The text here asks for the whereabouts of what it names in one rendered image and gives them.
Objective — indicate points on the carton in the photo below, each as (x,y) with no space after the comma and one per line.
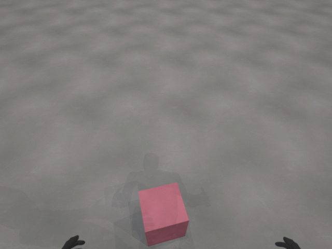
(164,214)

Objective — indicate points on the robot right hand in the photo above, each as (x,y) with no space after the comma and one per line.
(289,244)

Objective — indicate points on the robot left hand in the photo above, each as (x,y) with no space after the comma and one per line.
(72,242)

